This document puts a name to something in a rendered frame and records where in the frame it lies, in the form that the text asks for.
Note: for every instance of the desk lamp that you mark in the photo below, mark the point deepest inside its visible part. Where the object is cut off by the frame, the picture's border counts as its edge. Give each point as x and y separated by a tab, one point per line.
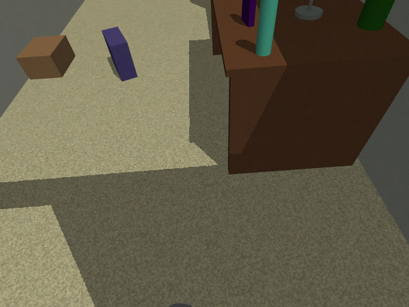
308	12

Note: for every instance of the desk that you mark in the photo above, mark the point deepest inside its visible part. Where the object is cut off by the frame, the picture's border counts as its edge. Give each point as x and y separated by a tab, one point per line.
315	101

